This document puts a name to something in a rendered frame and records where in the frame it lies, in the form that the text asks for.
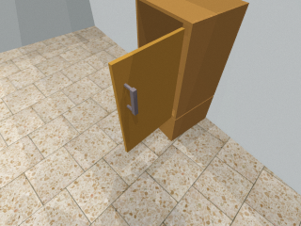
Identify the handle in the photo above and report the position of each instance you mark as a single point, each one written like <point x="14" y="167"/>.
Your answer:
<point x="133" y="96"/>

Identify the cupboard door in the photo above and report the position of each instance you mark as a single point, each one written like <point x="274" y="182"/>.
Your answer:
<point x="152" y="70"/>

